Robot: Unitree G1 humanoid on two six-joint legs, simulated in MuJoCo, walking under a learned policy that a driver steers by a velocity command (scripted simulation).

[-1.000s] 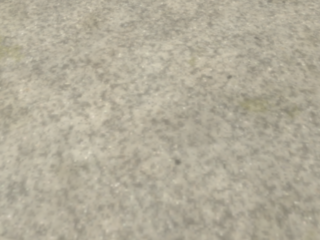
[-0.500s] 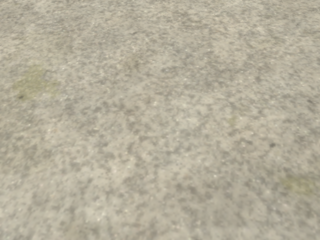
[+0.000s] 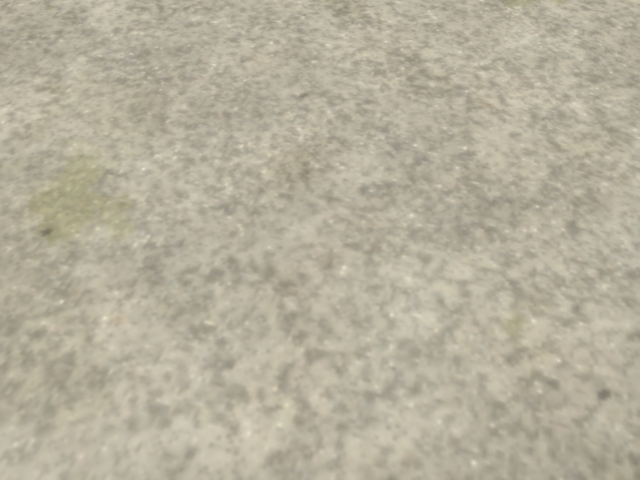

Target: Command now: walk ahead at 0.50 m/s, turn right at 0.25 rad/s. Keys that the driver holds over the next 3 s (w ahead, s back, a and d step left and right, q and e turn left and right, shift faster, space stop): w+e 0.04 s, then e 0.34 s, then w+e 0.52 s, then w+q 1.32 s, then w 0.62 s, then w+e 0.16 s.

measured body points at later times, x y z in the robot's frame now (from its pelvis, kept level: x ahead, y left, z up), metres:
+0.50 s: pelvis +0.20 -0.03 -0.01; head +0.24 -0.05 +0.44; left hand +0.42 +0.20 -0.09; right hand +0.27 -0.33 -0.12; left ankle +0.15 +0.12 -0.65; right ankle +0.26 -0.12 -0.73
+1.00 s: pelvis +0.38 -0.03 +0.01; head +0.40 -0.01 +0.46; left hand +0.66 +0.12 -0.09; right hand +0.28 -0.30 -0.09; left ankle +0.41 +0.08 -0.73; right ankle +0.34 -0.19 -0.65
